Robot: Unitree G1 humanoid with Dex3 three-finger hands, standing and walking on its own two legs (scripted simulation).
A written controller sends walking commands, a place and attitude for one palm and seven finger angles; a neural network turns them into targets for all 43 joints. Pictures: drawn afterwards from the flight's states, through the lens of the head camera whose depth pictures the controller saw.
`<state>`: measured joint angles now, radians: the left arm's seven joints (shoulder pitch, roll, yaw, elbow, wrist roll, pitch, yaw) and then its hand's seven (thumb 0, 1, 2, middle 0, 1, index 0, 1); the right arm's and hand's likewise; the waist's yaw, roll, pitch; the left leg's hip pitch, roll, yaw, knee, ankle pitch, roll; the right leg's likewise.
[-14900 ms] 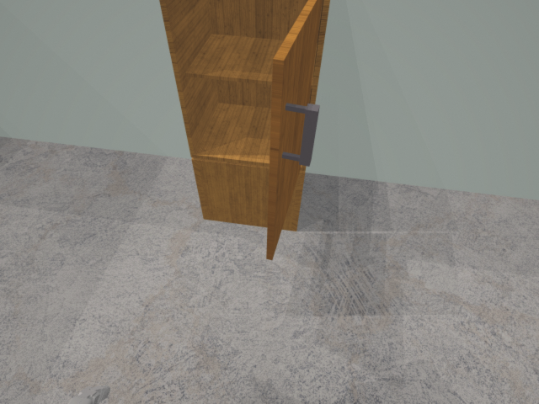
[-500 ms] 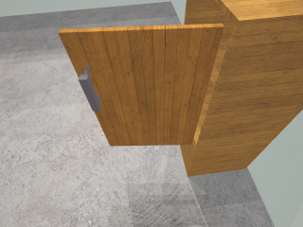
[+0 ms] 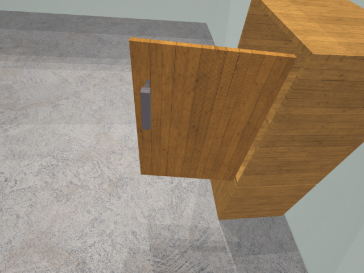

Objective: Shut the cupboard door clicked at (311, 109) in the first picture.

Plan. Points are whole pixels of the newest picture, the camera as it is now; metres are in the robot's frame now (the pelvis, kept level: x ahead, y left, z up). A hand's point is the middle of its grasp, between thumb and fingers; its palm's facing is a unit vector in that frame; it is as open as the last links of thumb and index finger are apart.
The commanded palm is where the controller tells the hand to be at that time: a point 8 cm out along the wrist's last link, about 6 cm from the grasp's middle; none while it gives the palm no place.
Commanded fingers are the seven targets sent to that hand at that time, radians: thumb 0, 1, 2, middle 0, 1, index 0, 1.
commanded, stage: come to a stop and stand still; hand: left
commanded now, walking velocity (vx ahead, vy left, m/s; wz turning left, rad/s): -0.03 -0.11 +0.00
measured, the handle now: (147, 105) +0.53 +0.14 +0.06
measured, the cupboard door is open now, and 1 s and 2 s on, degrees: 83 83 83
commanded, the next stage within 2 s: look again from close up in 0.86 s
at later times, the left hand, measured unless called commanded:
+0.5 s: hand out of the picture +0.03 +0.10 -0.18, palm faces +0.02 -0.97 -0.24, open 7.2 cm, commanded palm none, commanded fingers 0.00 0.90 0.90 -0.20 -0.30 -0.20 -0.30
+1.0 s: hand out of the picture -0.03 +0.06 -0.19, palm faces +0.07 -0.99 -0.15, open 7.4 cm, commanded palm none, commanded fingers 0.00 0.90 0.90 -0.20 -0.30 -0.20 -0.30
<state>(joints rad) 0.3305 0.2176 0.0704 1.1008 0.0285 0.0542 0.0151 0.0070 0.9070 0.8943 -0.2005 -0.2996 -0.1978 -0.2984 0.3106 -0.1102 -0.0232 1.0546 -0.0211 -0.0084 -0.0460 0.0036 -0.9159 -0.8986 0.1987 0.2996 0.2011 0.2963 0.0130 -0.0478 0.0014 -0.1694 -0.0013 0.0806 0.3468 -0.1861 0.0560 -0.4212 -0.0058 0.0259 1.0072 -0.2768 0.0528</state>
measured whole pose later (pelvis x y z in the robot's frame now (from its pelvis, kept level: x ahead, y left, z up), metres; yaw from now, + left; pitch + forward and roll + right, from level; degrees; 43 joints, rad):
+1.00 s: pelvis +0.00 -0.08 -0.01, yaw +0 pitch -1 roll -1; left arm 0.33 0.08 0.00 1.15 0.02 -0.03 0.05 0.01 0.90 0.89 -0.20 -0.30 -0.20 -0.30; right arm 0.26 -0.14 -0.02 1.14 -0.01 0.01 -0.05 0.01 -0.92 -0.90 0.20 0.30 0.20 0.30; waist 0.02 0.02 0.05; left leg -0.22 0.09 0.03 0.52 -0.26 -0.05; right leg -0.13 0.02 -0.08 0.43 -0.28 -0.03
